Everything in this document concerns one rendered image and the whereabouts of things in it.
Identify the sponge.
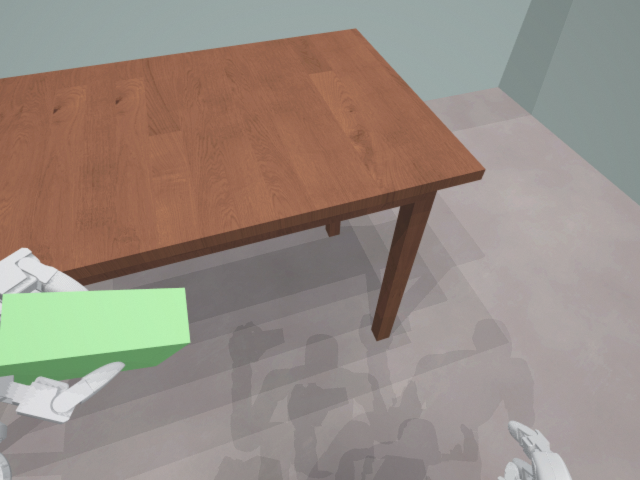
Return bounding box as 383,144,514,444
0,288,190,385

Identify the right robot hand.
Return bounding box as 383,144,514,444
498,421,572,480

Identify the left robot hand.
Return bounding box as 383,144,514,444
0,248,125,424

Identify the table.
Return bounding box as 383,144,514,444
0,28,486,341

